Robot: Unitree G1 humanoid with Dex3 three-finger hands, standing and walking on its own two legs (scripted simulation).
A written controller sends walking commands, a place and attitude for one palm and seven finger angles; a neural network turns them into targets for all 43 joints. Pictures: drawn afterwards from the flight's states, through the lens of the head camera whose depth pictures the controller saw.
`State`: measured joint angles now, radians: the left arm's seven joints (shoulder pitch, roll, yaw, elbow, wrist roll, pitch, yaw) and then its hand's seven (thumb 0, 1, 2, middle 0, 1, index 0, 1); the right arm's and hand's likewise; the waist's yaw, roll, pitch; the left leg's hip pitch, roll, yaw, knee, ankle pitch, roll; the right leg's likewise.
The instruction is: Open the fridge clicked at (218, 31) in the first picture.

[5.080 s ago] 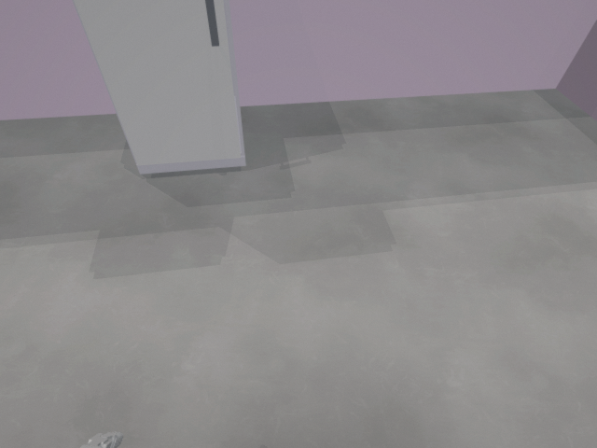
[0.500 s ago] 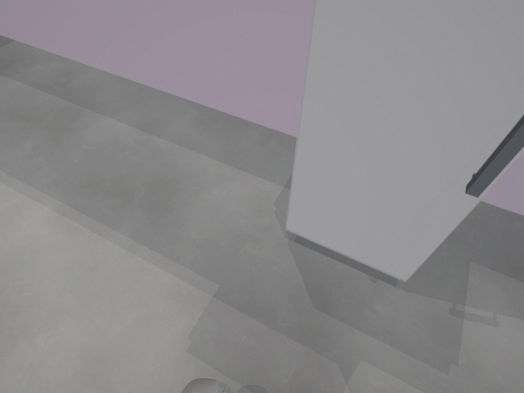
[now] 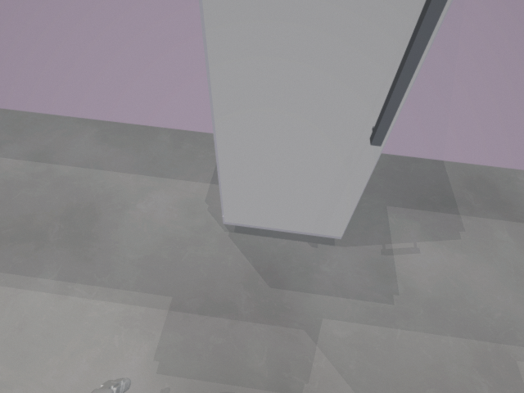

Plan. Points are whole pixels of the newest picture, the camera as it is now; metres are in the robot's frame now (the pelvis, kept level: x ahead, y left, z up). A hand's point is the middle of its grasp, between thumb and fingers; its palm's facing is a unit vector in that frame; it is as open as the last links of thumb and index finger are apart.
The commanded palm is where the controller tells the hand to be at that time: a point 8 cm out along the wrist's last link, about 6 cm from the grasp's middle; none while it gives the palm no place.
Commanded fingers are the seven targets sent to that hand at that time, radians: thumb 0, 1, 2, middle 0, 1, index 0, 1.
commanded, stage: take the last steps up to it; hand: right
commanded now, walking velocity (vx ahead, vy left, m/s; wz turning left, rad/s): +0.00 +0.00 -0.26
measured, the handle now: (402, 70) +0.75 -0.29 +0.09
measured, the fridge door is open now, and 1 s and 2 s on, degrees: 0 0 0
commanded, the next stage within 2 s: come to a stop and stand still in 1.10 s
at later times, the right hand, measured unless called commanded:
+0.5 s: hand out of the picture +0.06 -0.20 -0.16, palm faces +0.12 +0.97 -0.23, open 7.4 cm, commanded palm none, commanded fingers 0.00 -0.90 -0.90 0.20 0.30 0.20 0.30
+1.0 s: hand out of the picture +0.08 -0.23 -0.19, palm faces +0.21 +0.97 -0.13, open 7.4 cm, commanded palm none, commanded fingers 0.00 -0.90 -0.90 0.20 0.30 0.20 0.30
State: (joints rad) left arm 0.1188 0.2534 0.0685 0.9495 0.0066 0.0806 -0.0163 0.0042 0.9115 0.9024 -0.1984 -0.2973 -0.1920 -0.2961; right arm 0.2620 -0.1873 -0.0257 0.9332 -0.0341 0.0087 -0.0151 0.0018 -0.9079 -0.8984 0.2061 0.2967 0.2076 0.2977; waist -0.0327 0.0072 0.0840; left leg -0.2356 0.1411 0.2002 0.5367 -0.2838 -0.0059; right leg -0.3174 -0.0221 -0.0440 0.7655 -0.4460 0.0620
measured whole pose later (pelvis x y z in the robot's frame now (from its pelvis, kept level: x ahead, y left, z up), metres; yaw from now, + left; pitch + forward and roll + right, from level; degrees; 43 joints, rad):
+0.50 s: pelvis +0.03 -0.01 -0.01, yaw -6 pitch -2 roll -1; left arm 0.34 0.20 0.05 1.09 0.02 0.02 0.01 0.00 0.92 0.90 -0.20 -0.30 -0.20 -0.30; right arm 0.24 -0.16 -0.03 1.01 -0.03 -0.03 0.01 0.00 -0.91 -0.90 0.20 0.30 0.20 0.30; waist 0.00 -0.05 0.03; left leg -0.24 0.05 0.12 0.57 -0.29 0.02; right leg -0.21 0.01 -0.01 0.69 -0.44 -0.02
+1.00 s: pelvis +0.18 -0.09 -0.01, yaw -6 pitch -1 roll +0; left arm 0.14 0.14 0.04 1.01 0.02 -0.06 0.00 0.00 0.91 0.90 -0.20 -0.30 -0.19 -0.30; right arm 0.39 -0.14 -0.04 1.16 -0.02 -0.01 -0.01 0.00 -0.91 -0.90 0.20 0.30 0.20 0.30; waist -0.04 0.04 0.09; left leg -0.27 0.09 0.06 1.05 -0.48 0.00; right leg -0.34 -0.04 -0.17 0.61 -0.25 -0.06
